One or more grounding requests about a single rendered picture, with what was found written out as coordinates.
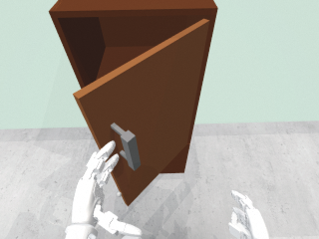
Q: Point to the handle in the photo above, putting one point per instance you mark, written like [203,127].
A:
[131,151]

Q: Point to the cupboard door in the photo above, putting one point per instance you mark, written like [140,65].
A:
[153,97]

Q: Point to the robot left hand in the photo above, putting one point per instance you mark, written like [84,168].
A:
[89,190]

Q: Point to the robot right hand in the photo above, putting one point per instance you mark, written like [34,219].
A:
[252,224]

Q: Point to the robot left forearm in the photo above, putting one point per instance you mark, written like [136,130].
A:
[81,231]

